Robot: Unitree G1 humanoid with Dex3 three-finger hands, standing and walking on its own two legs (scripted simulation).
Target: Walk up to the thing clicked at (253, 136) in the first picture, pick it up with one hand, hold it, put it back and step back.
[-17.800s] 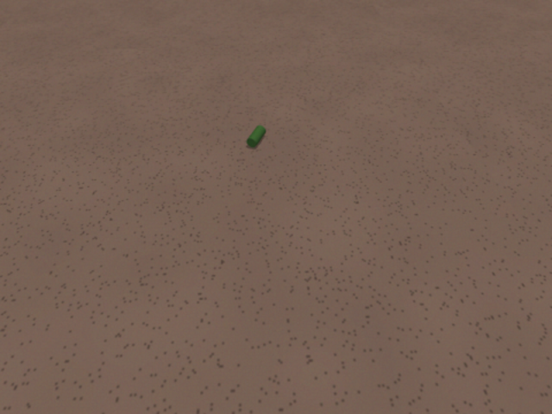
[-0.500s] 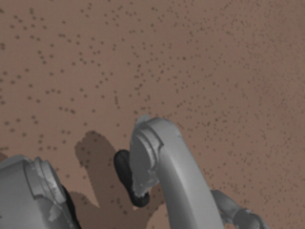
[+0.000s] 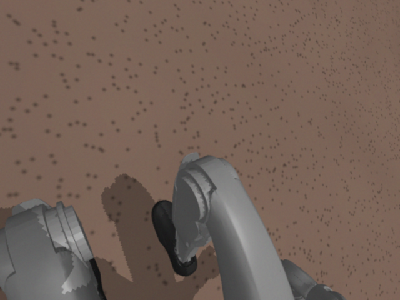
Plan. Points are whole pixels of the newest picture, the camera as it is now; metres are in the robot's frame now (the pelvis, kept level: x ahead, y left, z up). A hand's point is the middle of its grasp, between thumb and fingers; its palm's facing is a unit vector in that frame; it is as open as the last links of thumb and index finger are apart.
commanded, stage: settle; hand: left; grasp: from above
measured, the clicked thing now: out of the picture +0.43 +0.37 -0.27
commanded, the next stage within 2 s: lift in 0.64 s
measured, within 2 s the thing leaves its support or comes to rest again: leaves its support in 0.04 s
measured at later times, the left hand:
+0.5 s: hand out of the picture +0.41 +0.37 -0.15, palm faces -0.45 -0.14 -0.88, open 9.1 cm
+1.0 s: hand out of the picture +0.40 +0.37 -0.08, palm faces -0.44 -0.14 -0.89, open 9.1 cm
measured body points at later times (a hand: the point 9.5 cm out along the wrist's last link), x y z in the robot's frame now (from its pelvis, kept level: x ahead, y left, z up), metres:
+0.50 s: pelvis +0.00 -0.01 +0.02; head +0.23 +0.10 +0.39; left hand +0.43 +0.37 -0.10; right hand +0.12 -0.26 -0.07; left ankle +0.07 +0.12 -0.27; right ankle +0.12 -0.10 -0.27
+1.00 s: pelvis +0.00 +0.00 +0.06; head +0.21 +0.09 +0.45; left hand +0.42 +0.38 -0.03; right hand +0.10 -0.26 -0.04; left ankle +0.07 +0.12 -0.27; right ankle +0.12 -0.10 -0.27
